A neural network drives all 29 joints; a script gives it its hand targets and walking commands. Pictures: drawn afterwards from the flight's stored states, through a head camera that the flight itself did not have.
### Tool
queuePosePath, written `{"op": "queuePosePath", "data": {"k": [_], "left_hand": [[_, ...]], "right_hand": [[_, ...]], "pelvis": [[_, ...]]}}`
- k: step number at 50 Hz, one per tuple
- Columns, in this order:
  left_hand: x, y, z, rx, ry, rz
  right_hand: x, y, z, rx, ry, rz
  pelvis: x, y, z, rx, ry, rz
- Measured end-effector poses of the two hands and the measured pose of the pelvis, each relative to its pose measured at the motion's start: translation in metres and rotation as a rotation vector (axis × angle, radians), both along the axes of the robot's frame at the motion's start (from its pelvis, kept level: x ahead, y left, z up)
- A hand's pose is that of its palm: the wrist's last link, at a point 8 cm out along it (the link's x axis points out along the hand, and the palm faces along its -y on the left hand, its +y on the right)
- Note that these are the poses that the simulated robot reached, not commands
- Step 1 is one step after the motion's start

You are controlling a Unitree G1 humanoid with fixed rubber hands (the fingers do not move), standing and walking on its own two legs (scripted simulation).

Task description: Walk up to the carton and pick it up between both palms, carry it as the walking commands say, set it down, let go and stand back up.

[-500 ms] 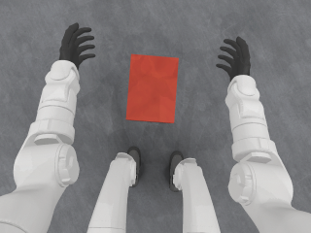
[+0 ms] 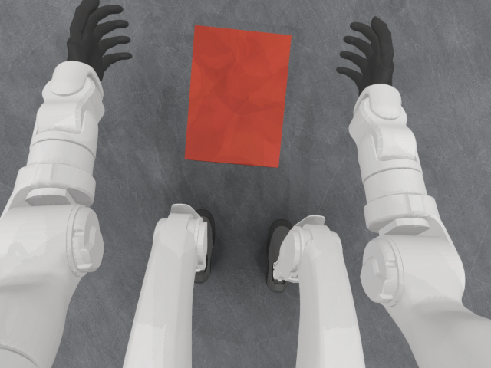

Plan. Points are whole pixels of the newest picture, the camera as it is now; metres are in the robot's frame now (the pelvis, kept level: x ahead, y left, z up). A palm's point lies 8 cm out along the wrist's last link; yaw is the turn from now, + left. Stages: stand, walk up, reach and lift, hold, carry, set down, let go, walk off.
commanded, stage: reach and lift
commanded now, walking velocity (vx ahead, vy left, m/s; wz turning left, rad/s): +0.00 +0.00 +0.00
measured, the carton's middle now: (237, 104) +0.53 +0.05 -0.46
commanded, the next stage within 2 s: none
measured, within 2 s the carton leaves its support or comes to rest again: neither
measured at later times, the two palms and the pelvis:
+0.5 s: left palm (132, 88) +0.50 +0.25 -0.27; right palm (334, 104) +0.50 -0.14 -0.27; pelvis -0.02 +0.01 -0.11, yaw -1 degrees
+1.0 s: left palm (148, 102) +0.50 +0.25 -0.38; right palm (323, 108) +0.51 -0.14 -0.36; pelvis -0.04 +0.01 -0.18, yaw -1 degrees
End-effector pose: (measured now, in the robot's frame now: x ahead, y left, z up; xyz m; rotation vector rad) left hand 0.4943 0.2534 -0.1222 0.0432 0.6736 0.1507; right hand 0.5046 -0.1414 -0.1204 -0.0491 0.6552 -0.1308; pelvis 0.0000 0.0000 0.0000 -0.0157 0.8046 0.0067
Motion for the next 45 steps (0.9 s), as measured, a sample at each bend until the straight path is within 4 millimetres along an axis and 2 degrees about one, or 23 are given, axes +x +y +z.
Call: {"op": "queuePosePath", "data": {"k": [20,27,31,35,37,45], "left_hand": [[0.005,-0.003,-0.117,-0.011,0.029,0.021],[0.004,-0.010,-0.164,-0.019,0.039,0.024],[0.004,-0.016,-0.191,-0.022,0.037,0.016],[0.000,-0.024,-0.212,-0.033,0.060,0.001],[0.000,-0.021,-0.216,-0.025,0.070,0.001],[-0.006,-0.018,-0.243,-0.014,0.123,0.007]], "right_hand": [[0.001,0.003,-0.117,0.003,0.037,0.005],[0.000,0.007,-0.159,-0.003,0.048,0.007],[0.000,0.007,-0.183,-0.015,0.055,0.019],[0.005,-0.003,-0.188,-0.034,0.055,0.007],[0.004,-0.005,-0.195,-0.034,0.070,0.005],[0.001,0.001,-0.229,-0.010,0.124,0.016]], "pelvis": [[-0.015,0.010,-0.089,-0.011,-0.060,-0.011],[-0.024,0.013,-0.115,-0.016,-0.157,-0.012],[-0.033,0.014,-0.124,-0.020,-0.272,-0.010],[-0.033,0.014,-0.139,-0.026,-0.277,-0.015],[-0.033,0.013,-0.146,-0.026,-0.275,-0.017],[-0.034,0.012,-0.170,-0.012,-0.231,-0.019]]}}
